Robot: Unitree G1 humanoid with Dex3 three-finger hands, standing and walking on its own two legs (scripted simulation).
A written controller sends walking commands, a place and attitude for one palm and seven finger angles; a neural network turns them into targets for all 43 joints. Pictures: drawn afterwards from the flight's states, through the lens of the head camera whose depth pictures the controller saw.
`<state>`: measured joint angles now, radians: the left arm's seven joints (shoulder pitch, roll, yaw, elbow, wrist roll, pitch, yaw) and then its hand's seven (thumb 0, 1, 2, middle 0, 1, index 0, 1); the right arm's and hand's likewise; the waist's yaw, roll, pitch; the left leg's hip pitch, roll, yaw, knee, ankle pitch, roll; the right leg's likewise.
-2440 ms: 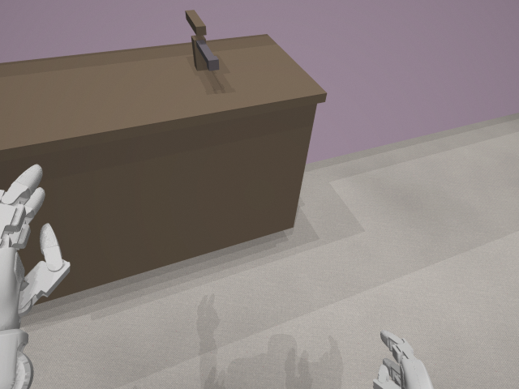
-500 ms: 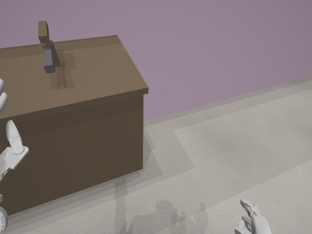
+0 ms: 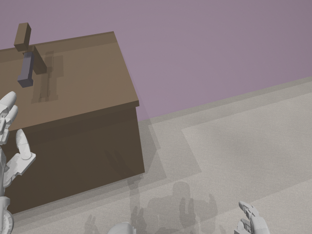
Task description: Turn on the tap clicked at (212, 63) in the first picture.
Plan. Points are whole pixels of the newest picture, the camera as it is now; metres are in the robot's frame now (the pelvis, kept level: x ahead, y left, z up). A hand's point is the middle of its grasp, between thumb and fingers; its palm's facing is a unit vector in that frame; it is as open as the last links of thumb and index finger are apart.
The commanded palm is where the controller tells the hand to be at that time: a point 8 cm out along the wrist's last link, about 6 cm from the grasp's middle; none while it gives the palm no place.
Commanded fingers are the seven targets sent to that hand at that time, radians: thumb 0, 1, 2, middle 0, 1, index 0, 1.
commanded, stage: take the last steps up to it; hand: left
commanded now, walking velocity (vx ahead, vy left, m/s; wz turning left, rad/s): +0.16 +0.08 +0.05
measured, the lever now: (25, 80) +0.49 +0.42 +0.10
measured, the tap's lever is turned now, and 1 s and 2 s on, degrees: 0 0 0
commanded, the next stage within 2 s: come to a stop and stand still in 0.10 s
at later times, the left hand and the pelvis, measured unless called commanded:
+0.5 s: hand (60, 125) +0.29 +0.21 +0.16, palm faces +0.41 -0.80 -0.44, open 7.4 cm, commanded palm +0.24 +0.26 +0.18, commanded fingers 0.00 0.90 0.90 -0.20 -0.30 -0.20 -0.30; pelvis +0.08 -0.03 -0.01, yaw +0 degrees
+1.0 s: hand (14, 158) +0.21 +0.26 +0.18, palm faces +0.51 -0.79 -0.34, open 7.4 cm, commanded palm +0.17 +0.28 +0.18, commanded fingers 0.00 0.90 0.90 -0.20 -0.30 -0.20 -0.30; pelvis +0.02 -0.01 +0.00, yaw +1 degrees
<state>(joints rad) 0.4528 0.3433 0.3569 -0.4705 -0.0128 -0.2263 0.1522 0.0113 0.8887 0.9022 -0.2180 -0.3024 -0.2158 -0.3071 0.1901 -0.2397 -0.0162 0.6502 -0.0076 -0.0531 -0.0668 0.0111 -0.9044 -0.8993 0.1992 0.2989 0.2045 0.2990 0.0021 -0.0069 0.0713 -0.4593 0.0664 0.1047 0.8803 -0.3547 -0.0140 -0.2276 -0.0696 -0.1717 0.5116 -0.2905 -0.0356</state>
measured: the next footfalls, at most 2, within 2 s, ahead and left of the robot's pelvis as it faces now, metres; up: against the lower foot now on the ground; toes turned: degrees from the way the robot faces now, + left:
left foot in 0.12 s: +0.11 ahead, +0.12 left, +0.00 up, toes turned +8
right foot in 0.42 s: +0.15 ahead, -0.11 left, +0.00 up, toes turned -6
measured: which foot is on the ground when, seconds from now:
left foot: up 0.00-0.10, down 0.12-0.48, up 0.50-0.82, down 0.84-1.00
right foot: down 0.00-0.12, up 0.14-0.40, down 0.42-0.86, up 0.88-1.00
